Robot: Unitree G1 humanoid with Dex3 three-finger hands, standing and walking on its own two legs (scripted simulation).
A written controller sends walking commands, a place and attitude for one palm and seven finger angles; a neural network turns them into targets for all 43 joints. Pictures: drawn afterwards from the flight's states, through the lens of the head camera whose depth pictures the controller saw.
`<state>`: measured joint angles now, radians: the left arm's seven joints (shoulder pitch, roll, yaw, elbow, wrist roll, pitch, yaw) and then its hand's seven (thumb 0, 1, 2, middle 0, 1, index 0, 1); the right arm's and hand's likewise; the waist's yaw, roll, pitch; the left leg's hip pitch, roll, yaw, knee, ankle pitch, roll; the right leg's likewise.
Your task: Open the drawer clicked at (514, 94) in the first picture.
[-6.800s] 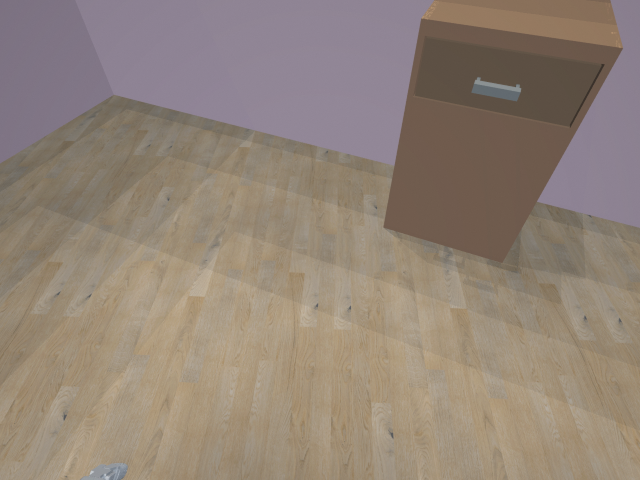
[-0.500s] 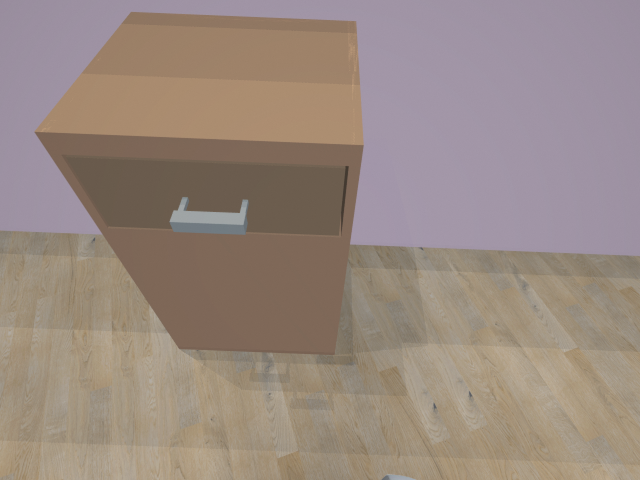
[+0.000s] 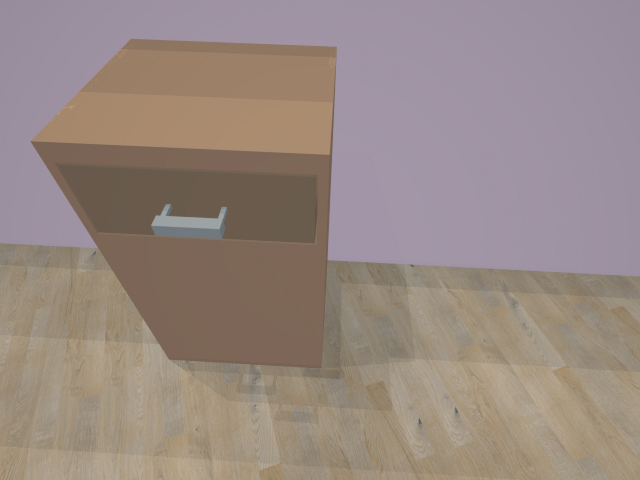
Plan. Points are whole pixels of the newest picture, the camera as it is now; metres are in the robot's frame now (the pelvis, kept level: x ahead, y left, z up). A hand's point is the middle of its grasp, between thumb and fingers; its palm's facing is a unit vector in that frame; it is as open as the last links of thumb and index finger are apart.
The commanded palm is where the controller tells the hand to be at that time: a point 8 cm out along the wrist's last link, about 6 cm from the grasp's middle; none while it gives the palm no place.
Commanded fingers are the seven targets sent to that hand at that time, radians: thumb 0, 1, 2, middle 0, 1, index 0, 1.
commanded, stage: come to a stop and stand still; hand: left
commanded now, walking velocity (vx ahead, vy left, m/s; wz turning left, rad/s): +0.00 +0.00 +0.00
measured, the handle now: (192, 218) +0.56 +0.29 -0.05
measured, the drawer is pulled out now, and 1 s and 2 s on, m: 0.00 0.00 0.00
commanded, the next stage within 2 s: look again from close up in 0.14 s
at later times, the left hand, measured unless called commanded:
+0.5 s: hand out of the picture -0.01 +0.19 -0.18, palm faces +0.03 -0.98 -0.18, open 7.4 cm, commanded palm none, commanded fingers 0.00 0.90 0.90 -0.20 -0.30 -0.20 -0.30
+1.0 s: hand out of the picture +0.12 +0.24 -0.10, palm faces -0.15 -0.76 -0.63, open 7.4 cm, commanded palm +0.11 +0.25 -0.05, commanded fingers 0.00 0.69 0.81 -0.22 -0.44 -0.22 -0.44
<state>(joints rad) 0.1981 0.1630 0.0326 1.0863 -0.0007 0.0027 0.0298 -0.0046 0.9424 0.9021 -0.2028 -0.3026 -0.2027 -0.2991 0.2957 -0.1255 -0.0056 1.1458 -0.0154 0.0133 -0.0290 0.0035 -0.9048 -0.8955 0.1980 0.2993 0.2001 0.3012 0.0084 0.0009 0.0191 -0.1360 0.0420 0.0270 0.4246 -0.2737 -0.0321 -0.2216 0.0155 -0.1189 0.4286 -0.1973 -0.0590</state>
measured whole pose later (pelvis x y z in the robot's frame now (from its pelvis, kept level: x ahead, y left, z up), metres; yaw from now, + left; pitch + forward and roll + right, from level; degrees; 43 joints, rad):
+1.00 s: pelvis +0.00 +0.04 -0.01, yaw -2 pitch +1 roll +1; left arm 0.47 0.25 -0.10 0.27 0.34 0.08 0.23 0.04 0.90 0.88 -0.21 -0.33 -0.21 -0.33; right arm 0.36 -0.24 0.00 0.87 0.02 -0.23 -0.08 0.02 -0.92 -0.89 0.20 0.30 0.20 0.30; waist 0.01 0.03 -0.03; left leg -0.23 -0.03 0.09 0.54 -0.33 0.03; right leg -0.36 -0.06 -0.04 0.61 -0.27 -0.01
